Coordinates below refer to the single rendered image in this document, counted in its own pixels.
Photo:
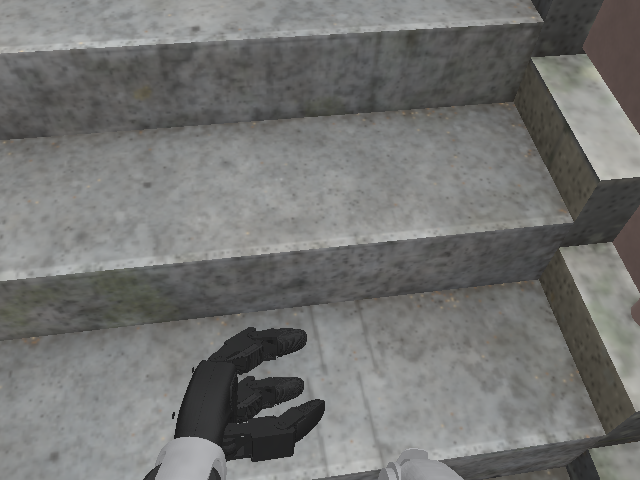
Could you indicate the left robot hand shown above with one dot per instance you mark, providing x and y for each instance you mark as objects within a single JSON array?
[{"x": 215, "y": 402}]

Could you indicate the left robot forearm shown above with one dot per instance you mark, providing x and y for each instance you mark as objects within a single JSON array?
[{"x": 189, "y": 458}]

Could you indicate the right robot thigh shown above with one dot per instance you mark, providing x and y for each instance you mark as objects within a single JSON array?
[{"x": 418, "y": 469}]

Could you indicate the right robot shin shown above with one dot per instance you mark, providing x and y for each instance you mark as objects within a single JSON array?
[{"x": 412, "y": 453}]

